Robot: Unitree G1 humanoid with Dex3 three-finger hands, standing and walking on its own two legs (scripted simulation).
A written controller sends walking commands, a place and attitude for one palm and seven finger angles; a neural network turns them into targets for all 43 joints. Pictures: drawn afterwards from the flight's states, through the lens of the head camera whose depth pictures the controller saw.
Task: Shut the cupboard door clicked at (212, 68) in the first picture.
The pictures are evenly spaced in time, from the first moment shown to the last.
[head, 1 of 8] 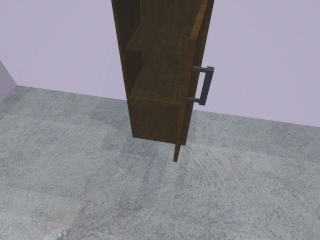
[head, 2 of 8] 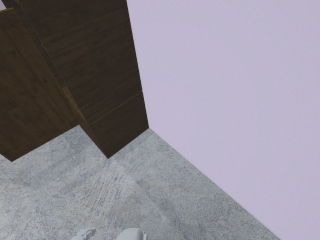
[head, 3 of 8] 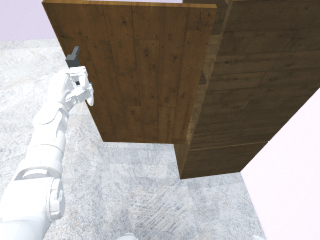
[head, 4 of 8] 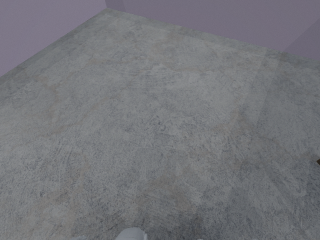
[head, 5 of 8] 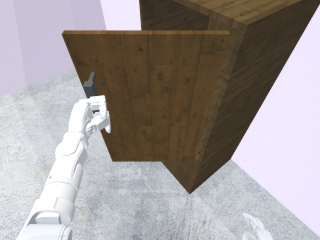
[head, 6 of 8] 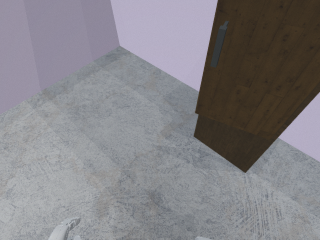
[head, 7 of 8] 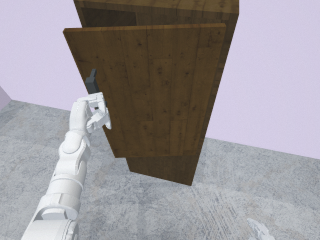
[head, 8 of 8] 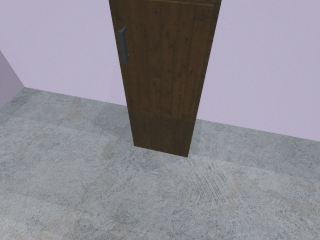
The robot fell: no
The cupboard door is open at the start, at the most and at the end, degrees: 85 85 0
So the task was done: yes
